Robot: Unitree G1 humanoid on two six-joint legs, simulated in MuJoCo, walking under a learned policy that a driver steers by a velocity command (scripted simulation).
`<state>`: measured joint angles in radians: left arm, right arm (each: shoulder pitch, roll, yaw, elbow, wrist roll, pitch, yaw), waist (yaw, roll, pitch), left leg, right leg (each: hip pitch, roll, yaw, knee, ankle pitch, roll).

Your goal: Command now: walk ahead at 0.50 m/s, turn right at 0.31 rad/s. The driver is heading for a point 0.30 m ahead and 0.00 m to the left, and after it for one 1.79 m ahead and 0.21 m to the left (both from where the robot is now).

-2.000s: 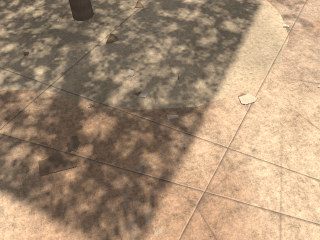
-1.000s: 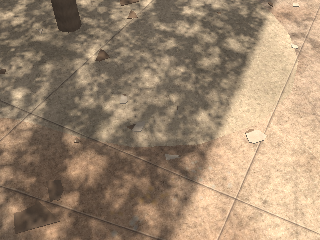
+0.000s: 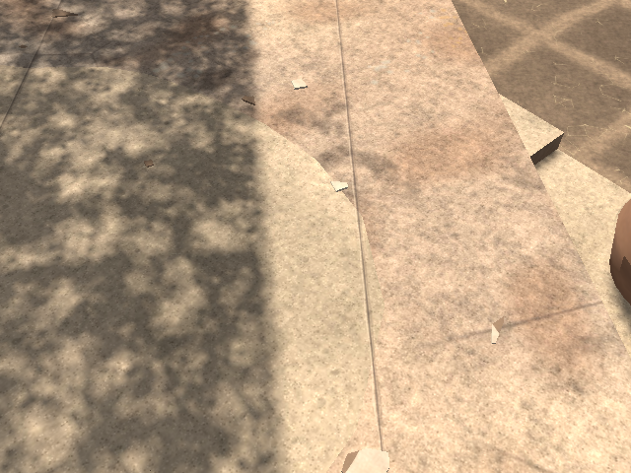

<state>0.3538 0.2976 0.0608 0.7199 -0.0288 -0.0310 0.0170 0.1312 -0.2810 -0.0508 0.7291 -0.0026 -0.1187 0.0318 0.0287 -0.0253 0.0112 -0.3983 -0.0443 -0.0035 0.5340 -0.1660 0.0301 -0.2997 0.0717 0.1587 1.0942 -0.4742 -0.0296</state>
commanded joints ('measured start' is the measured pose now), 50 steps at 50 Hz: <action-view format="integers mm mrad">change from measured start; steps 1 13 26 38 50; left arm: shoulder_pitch -88 -321 -78 -2 50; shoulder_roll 118 15 98 151 131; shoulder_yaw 26 -15 18 33 12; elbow -104 -167 -85 30 54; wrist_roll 20 13 26 16 -3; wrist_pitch -26 -51 -45 -62 -66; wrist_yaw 2 -37 -42 -21 -19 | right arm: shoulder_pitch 117 224 139 -107 249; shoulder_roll -104 -171 -150 -53 -190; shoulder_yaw -30 -32 -11 12 -39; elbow -15 81 39 -20 47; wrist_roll -5 25 25 11 15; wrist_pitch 7 25 10 33 35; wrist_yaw -3 -20 -18 -4 -1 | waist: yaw -80 -118 19 31 -143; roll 66 103 -46 -23 205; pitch -15 26 -65 48 -276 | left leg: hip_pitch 371 300 -346 -213 710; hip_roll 305 237 154 139 417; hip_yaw -433 -110 -58 -18 -628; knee -286 -375 655 90 -222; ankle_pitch -126 210 -191 286 -106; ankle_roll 166 166 -6 -50 264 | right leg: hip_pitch -429 -284 317 165 -440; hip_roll -112 -137 -343 -258 -65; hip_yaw -2 -146 225 -71 -31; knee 116 -469 -846 -973 211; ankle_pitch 118 484 277 471 -86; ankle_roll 6 37 -221 -181 7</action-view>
